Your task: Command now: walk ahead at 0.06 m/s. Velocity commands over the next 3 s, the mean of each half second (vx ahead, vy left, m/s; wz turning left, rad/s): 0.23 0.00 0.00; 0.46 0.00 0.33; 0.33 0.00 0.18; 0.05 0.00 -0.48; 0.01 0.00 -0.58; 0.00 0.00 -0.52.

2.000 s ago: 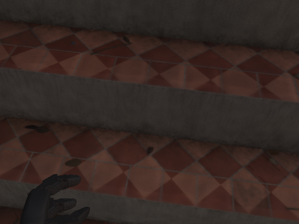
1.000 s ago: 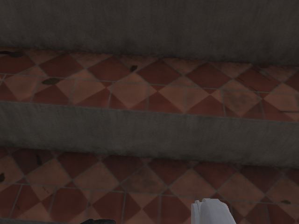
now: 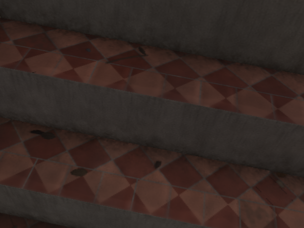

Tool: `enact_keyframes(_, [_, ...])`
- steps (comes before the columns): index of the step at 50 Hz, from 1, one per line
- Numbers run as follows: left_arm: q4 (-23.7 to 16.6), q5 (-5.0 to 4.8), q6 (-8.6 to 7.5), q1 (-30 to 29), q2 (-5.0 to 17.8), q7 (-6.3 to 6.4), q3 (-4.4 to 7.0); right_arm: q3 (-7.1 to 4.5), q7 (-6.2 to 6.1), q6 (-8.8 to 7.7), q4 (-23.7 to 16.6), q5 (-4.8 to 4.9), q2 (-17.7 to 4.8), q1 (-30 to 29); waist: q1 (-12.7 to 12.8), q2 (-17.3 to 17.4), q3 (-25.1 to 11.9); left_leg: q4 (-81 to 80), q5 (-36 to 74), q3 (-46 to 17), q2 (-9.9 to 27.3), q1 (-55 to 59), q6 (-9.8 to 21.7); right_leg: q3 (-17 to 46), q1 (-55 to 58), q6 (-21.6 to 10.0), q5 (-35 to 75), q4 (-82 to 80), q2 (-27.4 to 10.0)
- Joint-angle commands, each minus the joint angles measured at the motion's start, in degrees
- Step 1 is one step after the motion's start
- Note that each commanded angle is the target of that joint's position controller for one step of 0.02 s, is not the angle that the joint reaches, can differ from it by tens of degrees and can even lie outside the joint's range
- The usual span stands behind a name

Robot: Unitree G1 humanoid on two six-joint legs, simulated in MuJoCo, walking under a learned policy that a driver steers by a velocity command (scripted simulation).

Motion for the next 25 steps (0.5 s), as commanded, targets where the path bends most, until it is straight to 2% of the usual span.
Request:
enact_keyframes(1, [-3.13,0.54,0.58,-1.20,1.68,0.56,0.24,-2.17,-1.03,-1.16,-2.94,-0.13,-8.78,2.65,-0.31,11.29,-0.74,-11.48,21.57,-16.07,16.39,13.03,5.91,1.87,-9.83,0.24,-3.19,6.51,-0.50])
enact_keyframes(4, [-3.95,0.89,1.22,-3.16,1.63,0.52,0.18,-1.89,-1.57,-1.06,-3.86,-0.09,-7.11,2.10,-0.56,9.49,0.26,-11.54,20.21,-16.31,16.29,11.90,8.24,1.89,-8.40,0.69,-4.52,4.22,-1.65])
enact_keyframes(5, [-4.43,1.01,1.81,-4.35,1.49,0.57,0.06,-2.23,-1.56,-1.27,-3.40,0.02,-7.97,2.83,-1.08,9.60,0.44,-11.88,21.56,-16.72,16.33,12.22,8.99,0.87,-8.80,1.04,-5.98,5.52,-1.70])
enact_keyframes(8, [-7.04,1.59,1.85,-8.52,1.99,0.75,-0.07,-3.75,-1.11,-1.60,-2.28,-0.04,-10.21,5.67,-2.77,11.86,0.86,-15.25,6.48,-20.66,17.74,18.89,10.99,-0.66,-17.83,0.47,-10.25,10.15,-3.63])
enact_keyframes(9, [-8.40,1.97,1.90,-10.33,2.78,0.60,0.03,-3.91,-1.40,-1.83,-2.34,0.16,-10.64,6.22,-2.63,10.73,1.94,-16.16,2.92,-20.90,17.76,19.72,10.95,-0.40,-18.75,0.86,-10.49,5.44,-5.90])
enact_keyframes(10, [-9.73,1.70,1.61,-13.40,0.94,0.79,-0.53,-4.02,-1.18,-1.92,-0.81,-0.68,-10.02,7.31,-3.92,12.12,2.15,-17.23,2.45,-23.26,19.43,21.70,12.19,-1.48,-24.32,0.12,-14.08,13.39,-5.80])
enact_keyframes(12, [-13.47,1.35,1.03,-18.14,-0.31,0.88,-1.17,-4.17,-0.90,-2.58,0.04,-1.02,-9.84,9.36,-4.65,11.58,2.69,-19.40,-2.11,-24.84,21.81,25.59,12.72,-0.33,-33.22,-0.84,-19.96,18.39,-8.72])
enact_keyframes(13, [-15.53,0.50,0.69,-21.54,-2.26,0.59,-1.77,-4.18,-0.93,-2.87,1.25,-1.29,-8.39,10.81,-5.06,12.66,3.30,-19.86,-5.32,-24.48,22.42,25.98,12.35,-0.74,-38.10,-1.56,-22.08,22.32,-9.76])
enact_keyframes(14, [-16.91,-0.09,0.59,-22.85,-2.84,0.51,-2.19,-4.08,-0.70,-3.17,1.62,-1.25,-8.07,11.32,-4.78,10.53,2.63,-20.28,-7.19,-24.41,22.65,26.05,11.81,-0.04,-40.45,-2.31,-22.72,23.80,-10.49])
enact_keyframes(15, [-18.92,-1.15,0.13,-25.00,-3.18,0.72,-2.41,-4.33,-0.38,-3.41,0.49,-1.28,-9.09,10.67,-4.38,10.47,1.18,-22.44,-8.03,-24.09,23.39,24.60,11.98,-2.09,-41.22,-3.20,-24.79,27.38,-11.20])
enact_keyframes(16, [-18.14,-2.87,3.81,-18.16,3.94,-5.35,-5.16,0.51,4.82,1.28,3.76,-7.72,-3.88,9.10,-4.47,3.58,-7.03,-18.36,-7.11,-27.67,22.91,12.47,10.09,8.56,-46.96,-12.58,-31.17,22.74,-10.18])
enact_keyframes(17, [-16.26,-1.36,4.30,-11.09,3.42,-6.63,-4.28,0.46,7.73,3.11,3.26,-8.79,-5.52,3.77,1.82,4.97,-3.93,-21.63,-8.87,-21.33,20.53,7.42,10.38,3.51,-43.88,-15.02,-26.49,16.46,-11.38])
enact_keyframes(18, [-18.10,0.37,4.66,-12.30,6.69,-6.49,-4.46,-0.01,8.71,4.03,1.82,-10.56,-10.37,2.52,1.79,3.12,-7.71,-24.90,-10.04,-17.39,19.01,1.76,10.31,-0.70,-38.90,-13.63,-24.00,1.56,-12.61])
enact_keyframes(19, [-23.23,-1.35,1.37,-26.39,-4.08,-2.01,-5.20,-3.80,2.16,1.29,1.60,-0.67,-13.62,7.02,-3.25,11.74,-0.10,-33.93,-15.76,-13.18,17.33,9.04,10.11,-14.27,-26.90,-6.20,-23.14,-0.53,-12.70])
enact_keyframes(20, [-23.13,-2.60,0.25,-27.97,-3.03,0.14,-5.56,-2.75,-0.74,0.69,3.82,1.21,-12.51,6.86,-3.07,16.16,1.76,-34.68,-7.39,-11.75,14.78,4.98,9.49,-10.52,-23.52,-4.50,-25.72,-5.05,-15.57])
enact_keyframes(21, [-22.14,-5.21,0.47,-25.13,-3.86,1.20,-6.99,-3.34,-2.58,1.20,2.39,3.92,-15.07,6.40,-2.42,16.26,0.74,-40.44,3.00,-7.50,14.69,-1.51,9.57,-11.89,-6.26,-5.30,-40.49,-24.36,-13.99])
enact_keyframes(22, [-26.80,-3.16,4.96,-32.47,6.37,-5.74,-7.37,-0.89,7.34,2.84,7.39,-6.02,-15.47,10.40,0.29,5.71,-12.10,-36.28,-1.16,-18.29,21.71,-11.04,13.75,-6.29,-6.76,-5.85,-66.03,-27.94,-4.05])
enact_keyframes(23, [-18.00,-0.33,4.49,-16.18,8.18,-9.33,-5.34,-1.52,12.98,3.51,-0.07,-5.07,-19.72,-0.41,3.52,11.71,-10.87,-34.91,15.27,-17.28,27.55,-4.57,15.20,-8.05,-2.87,-2.70,-50.94,-20.65,-3.20])
enact_keyframes(24, [-12.39,1.06,3.60,1.62,11.16,-9.79,-3.41,-3.33,14.84,4.45,-3.05,-3.19,-26.26,-11.29,11.74,15.73,-20.03,-24.83,48.02,-13.43,25.55,4.14,15.96,-7.38,1.32,-3.14,-36.32,-27.09,-0.33])
enact_keyframes(25, [-6.28,-2.63,0.25,10.74,5.53,-1.38,-2.74,-5.00,6.15,0.91,-3.79,4.24,-19.59,-1.41,8.00,14.64,-28.40,-8.18,80.65,1.82,13.92,11.20,11.63,-12.16,29.99,-5.77,-37.63,-43.35,-0.46])
Next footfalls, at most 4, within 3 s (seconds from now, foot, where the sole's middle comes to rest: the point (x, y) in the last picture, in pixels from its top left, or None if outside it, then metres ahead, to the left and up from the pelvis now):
0.48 right None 0.18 -0.25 -0.54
1.06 left None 0.24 0.04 -0.54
1.50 right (171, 182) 0.48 -0.07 -0.31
2.14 left None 0.29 0.23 -0.54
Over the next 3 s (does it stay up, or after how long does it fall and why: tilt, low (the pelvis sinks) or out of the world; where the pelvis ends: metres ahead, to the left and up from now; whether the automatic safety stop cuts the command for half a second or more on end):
stays up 0.38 0.15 0.40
